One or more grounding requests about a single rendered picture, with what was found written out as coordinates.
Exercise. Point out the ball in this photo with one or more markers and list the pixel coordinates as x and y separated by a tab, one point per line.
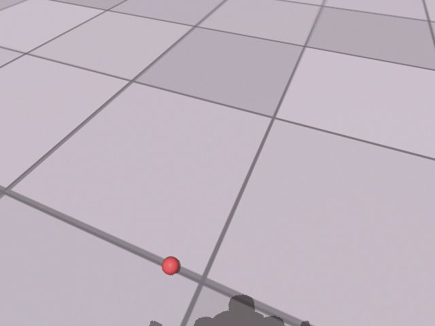
170	265

